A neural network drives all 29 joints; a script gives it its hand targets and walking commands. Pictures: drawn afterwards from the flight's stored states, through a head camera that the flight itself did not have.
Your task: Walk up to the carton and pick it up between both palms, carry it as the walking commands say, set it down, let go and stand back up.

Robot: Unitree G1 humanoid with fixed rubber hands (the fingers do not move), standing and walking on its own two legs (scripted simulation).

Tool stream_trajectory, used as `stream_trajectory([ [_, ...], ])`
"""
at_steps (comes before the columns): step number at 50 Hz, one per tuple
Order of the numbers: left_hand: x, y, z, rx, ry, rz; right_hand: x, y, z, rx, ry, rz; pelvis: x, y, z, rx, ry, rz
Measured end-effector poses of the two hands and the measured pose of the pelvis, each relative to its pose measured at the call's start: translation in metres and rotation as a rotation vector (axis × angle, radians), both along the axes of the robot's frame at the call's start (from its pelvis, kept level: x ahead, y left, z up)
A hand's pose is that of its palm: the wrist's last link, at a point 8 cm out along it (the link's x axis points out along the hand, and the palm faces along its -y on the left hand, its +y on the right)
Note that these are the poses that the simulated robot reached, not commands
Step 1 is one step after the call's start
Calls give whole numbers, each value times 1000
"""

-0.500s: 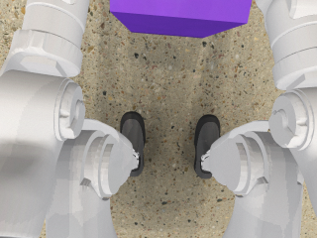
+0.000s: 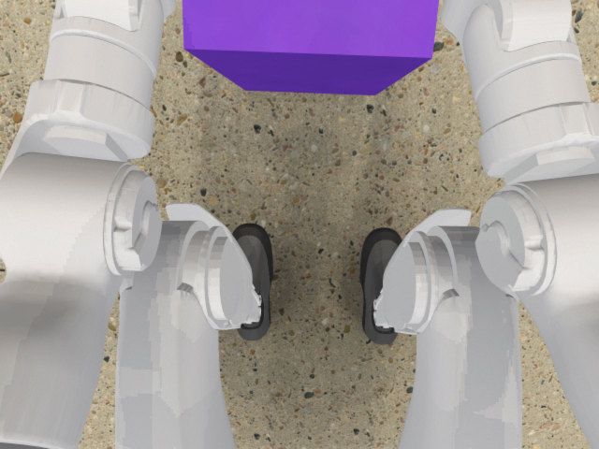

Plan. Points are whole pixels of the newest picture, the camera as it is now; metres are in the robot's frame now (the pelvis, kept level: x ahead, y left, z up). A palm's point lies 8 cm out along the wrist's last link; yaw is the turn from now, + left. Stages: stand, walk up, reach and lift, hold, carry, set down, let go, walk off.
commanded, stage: reach and lift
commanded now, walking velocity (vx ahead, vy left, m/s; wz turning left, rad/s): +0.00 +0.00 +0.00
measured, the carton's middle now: out of the picture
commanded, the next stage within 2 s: none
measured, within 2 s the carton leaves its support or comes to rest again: neither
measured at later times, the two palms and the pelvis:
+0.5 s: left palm out of the picture +0.57 +0.15 -0.06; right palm out of the picture +0.56 -0.13 -0.06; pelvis +0.00 +0.00 +0.03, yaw +0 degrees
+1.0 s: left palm out of the picture +0.55 +0.15 +0.00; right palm out of the picture +0.54 -0.13 +0.01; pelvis -0.01 +0.00 +0.08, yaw +0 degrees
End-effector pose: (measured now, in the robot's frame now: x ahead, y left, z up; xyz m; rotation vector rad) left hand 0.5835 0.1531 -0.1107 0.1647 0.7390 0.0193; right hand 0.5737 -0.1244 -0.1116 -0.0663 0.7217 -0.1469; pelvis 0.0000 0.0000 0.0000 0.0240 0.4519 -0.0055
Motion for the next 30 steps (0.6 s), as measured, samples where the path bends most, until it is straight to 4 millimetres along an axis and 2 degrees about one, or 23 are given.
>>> stream_trajectory([
  [6, 1, 0, 4, -1, 9, -2, -1, 1, 4, -4, 8, -2, 1, 1, 6, -2, 3, -1],
  [16, -1, 2, 32, -17, -16, 13, -1, 2, 34, -1, -18, -10, -2, 1, 17, -3, -27, -1],
  [26, -12, -1, 49, -23, -7, 16, -12, -1, 52, 12, -11, -26, -5, -1, 31, 3, -52, -3],
  [30, -15, -4, 66, -22, -26, 14, -16, -3, 68, 16, -31, -29, -6, -1, 39, 5, -68, -3],
])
